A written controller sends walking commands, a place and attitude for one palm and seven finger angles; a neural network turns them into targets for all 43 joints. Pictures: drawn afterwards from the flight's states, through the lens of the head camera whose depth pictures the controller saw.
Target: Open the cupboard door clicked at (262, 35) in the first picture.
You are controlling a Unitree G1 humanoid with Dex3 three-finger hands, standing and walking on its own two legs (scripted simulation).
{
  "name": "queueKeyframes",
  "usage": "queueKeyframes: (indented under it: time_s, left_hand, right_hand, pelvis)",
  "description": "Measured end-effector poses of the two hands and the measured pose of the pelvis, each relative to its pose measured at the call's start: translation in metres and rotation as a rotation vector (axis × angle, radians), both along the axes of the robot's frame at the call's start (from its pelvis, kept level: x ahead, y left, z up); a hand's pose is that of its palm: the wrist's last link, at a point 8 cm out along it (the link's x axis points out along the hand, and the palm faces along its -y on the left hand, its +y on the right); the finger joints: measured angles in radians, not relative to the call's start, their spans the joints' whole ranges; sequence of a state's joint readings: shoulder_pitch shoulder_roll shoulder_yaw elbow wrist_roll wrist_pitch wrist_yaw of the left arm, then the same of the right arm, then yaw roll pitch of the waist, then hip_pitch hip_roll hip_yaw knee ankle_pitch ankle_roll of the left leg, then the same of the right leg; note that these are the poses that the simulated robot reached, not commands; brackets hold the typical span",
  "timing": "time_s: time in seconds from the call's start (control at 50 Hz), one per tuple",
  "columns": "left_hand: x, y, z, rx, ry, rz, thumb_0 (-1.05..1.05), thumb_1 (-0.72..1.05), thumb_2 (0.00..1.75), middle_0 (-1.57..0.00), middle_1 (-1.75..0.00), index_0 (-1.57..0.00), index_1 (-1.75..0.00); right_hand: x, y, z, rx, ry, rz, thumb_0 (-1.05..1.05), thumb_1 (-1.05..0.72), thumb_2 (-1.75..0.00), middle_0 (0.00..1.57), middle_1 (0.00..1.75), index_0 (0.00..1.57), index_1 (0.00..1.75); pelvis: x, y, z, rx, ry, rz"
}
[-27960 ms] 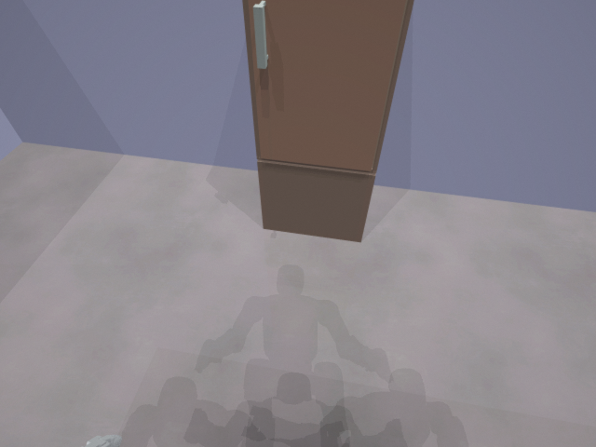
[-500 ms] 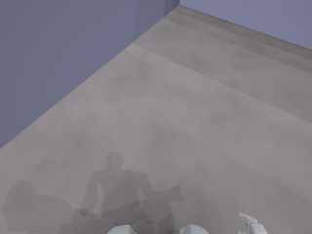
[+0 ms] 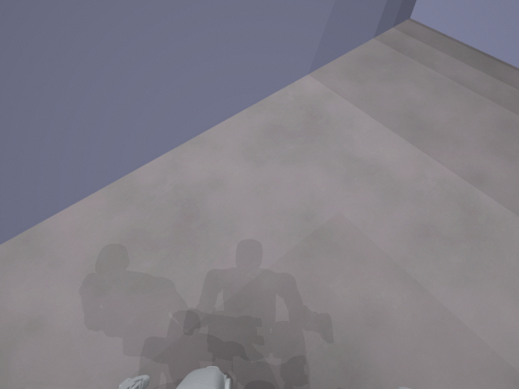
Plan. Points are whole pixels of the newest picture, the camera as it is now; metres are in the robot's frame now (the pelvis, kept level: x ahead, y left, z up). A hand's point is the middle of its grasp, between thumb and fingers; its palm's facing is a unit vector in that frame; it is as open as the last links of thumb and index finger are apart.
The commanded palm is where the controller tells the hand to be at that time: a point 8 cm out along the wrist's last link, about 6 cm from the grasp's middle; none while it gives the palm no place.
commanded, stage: turn to face it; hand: left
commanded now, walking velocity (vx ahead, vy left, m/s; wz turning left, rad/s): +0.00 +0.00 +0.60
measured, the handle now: out of the picture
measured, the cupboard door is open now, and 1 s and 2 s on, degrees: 45 45 45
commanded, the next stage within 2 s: none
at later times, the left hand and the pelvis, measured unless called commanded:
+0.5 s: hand out of the picture +0.07 +0.18 -0.15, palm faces +0.27 -0.91 -0.31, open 7.4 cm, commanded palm none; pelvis +0.03 -0.04 -0.01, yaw +17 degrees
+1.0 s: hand out of the picture -0.02 +0.19 -0.17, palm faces +0.58 -0.78 -0.26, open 7.4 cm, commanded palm none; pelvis +0.04 -0.03 +0.00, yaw +34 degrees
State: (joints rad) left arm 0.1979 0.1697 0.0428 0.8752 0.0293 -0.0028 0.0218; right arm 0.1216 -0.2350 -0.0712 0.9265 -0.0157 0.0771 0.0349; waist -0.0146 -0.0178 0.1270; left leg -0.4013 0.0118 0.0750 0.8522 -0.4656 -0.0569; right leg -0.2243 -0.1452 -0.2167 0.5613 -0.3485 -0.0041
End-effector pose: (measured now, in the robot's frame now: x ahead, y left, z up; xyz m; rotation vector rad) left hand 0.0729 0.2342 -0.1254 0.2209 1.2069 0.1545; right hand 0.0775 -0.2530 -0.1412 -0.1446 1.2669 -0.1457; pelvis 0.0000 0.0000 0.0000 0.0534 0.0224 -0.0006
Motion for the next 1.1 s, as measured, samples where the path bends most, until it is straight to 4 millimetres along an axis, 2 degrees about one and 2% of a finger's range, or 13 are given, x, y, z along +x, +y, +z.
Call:
queueKeyframes:
  time_s: [0.12,0.18,0.26,0.34,0.42,0.48,0.56,0.6,0.7,0.8,0.86,0.94,1.1]
  left_hand:
    - [-0.034,0.030,-0.027,-0.008,0.057,0.119,0.00,0.91,0.90,-0.20,-0.30,-0.21,-0.30]
    - [-0.039,0.039,-0.024,0.011,0.081,0.163,0.01,0.91,0.90,-0.20,-0.30,-0.21,-0.30]
    - [-0.032,0.039,-0.011,0.024,0.048,0.195,0.01,0.91,0.90,-0.20,-0.30,-0.20,-0.30]
    - [-0.020,0.028,0.000,0.041,-0.003,0.211,0.01,0.91,0.90,-0.20,-0.30,-0.20,-0.30]
    - [-0.013,0.009,0.004,0.072,-0.062,0.226,0.01,0.90,0.90,-0.20,-0.30,-0.20,-0.30]
    - [-0.021,-0.008,0.009,0.072,-0.064,0.258,0.01,0.90,0.90,-0.20,-0.30,-0.20,-0.30]
    - [-0.039,-0.030,0.011,0.040,-0.026,0.313,0.01,0.90,0.90,-0.20,-0.30,-0.21,-0.30]
    - [-0.048,-0.038,0.009,0.019,-0.011,0.346,0.01,0.90,0.90,-0.20,-0.30,-0.21,-0.30]
    - [-0.079,-0.040,0.001,-0.001,0.010,0.448,0.00,0.92,0.90,-0.20,-0.30,-0.21,-0.30]
    - [-0.119,-0.030,-0.023,-0.032,0.049,0.549,0.01,0.91,0.90,-0.20,-0.30,-0.21,-0.30]
    - [-0.135,-0.022,-0.031,-0.033,0.092,0.589,0.01,0.91,0.90,-0.20,-0.30,-0.21,-0.30]
    - [-0.134,-0.012,-0.021,-0.020,0.073,0.629,0.01,0.91,0.90,-0.20,-0.30,-0.20,-0.30]
    - [-0.105,-0.010,0.001,0.031,-0.027,0.660,0.01,0.91,0.90,-0.20,-0.30,-0.20,-0.30]
  right_hand:
    - [0.050,0.017,-0.001,-0.042,-0.086,0.129,0.01,-0.91,-0.90,0.20,0.30,0.19,0.30]
    - [0.059,0.021,0.004,-0.055,-0.100,0.162,0.00,-0.91,-0.90,0.20,0.30,0.20,0.30]
    - [0.062,0.019,0.005,-0.051,-0.077,0.195,0.00,-0.91,-0.90,0.20,0.30,0.20,0.30]
    - [0.064,0.009,-0.001,-0.029,-0.044,0.219,0.00,-0.90,-0.90,0.20,0.30,0.20,0.30]
    - [0.073,-0.008,-0.019,-0.001,-0.018,0.233,0.01,-0.90,-0.90,0.21,0.30,0.20,0.30]
    - [0.084,-0.015,-0.019,0.000,0.001,0.258,0.01,-0.91,-0.90,0.20,0.30,0.20,0.30]
    - [0.104,-0.016,-0.009,0.006,-0.001,0.300,0.01,-0.91,-0.90,0.20,0.30,0.19,0.30]
    - [0.114,-0.011,-0.003,0.008,-0.004,0.330,0.01,-0.91,-0.90,0.20,0.30,0.19,0.30]
    - [0.143,0.012,0.004,0.000,-0.020,0.437,0.01,-0.91,-0.90,0.20,0.30,0.19,0.30]
    - [0.174,0.050,0.005,-0.016,-0.100,0.553,0.01,-0.91,-0.90,0.20,0.30,0.19,0.30]
    - [0.182,0.065,0.008,-0.026,-0.143,0.594,0.01,-0.91,-0.90,0.20,0.30,0.19,0.30]
    - [0.179,0.070,0.014,-0.042,-0.129,0.627,0.00,-0.91,-0.90,0.20,0.30,0.20,0.30]
    - [0.176,0.056,0.004,-0.030,-0.033,0.668,0.00,-0.90,-0.90,0.21,0.30,0.20,0.30]
  pelvis:
    - [0.006,0.010,-0.018,-0.025,0.001,0.087]
    - [0.008,0.008,-0.015,-0.029,0.000,0.113]
    - [0.012,0.002,-0.008,-0.033,0.001,0.145]
    - [0.017,-0.012,-0.006,-0.037,0.001,0.185]
    - [0.025,-0.032,-0.015,-0.026,-0.001,0.230]
    - [0.027,-0.040,-0.011,-0.015,-0.015,0.277]
    - [0.032,-0.046,-0.001,-0.003,-0.018,0.328]
    - [0.034,-0.048,0.002,0.001,-0.016,0.357]
    - [0.036,-0.047,0.002,-0.005,-0.016,0.432]
    - [0.035,-0.033,-0.013,-0.033,-0.018,0.501]
    - [0.032,-0.029,-0.017,-0.032,-0.024,0.528]
    - [0.034,-0.028,-0.009,-0.044,-0.025,0.567]
    - [0.048,-0.040,-0.003,-0.052,-0.017,0.647]
